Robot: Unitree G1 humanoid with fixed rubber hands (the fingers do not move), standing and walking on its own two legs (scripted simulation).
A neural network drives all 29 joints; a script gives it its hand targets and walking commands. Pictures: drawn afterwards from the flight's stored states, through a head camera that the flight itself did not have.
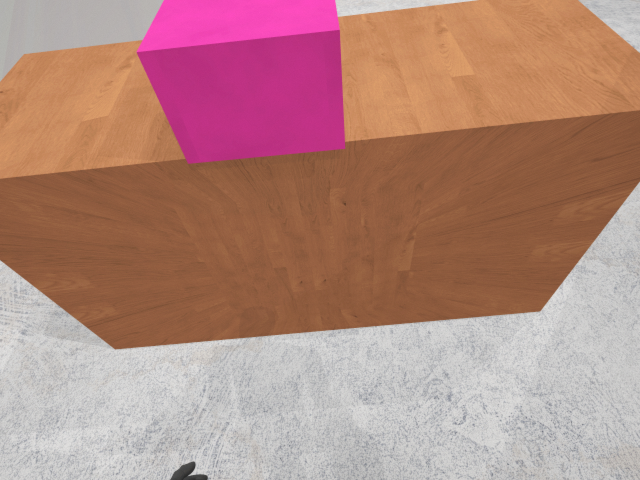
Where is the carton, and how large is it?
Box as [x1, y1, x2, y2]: [137, 0, 344, 163]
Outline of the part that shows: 163,1 140,44 137,53 188,163 344,148 339,28 334,0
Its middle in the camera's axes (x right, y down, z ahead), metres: -0.11 -0.31 +0.69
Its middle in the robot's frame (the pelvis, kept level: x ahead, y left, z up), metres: +0.76 +0.09 +0.13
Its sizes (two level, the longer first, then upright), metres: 0.288 0.240 0.205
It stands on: a pedestal, 0.78 m high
